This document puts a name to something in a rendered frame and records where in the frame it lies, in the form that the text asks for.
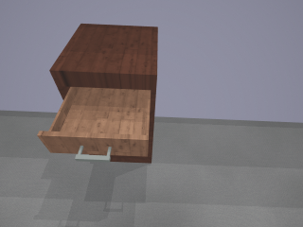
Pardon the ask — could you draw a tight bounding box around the cabinet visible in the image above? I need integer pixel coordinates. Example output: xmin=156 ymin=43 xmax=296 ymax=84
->
xmin=49 ymin=24 xmax=158 ymax=164

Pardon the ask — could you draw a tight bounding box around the handle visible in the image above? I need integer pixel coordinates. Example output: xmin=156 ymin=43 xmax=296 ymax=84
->
xmin=75 ymin=146 xmax=112 ymax=163

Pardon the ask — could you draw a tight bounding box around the drawer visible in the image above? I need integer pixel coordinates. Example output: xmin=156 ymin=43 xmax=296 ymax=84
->
xmin=37 ymin=87 xmax=151 ymax=157

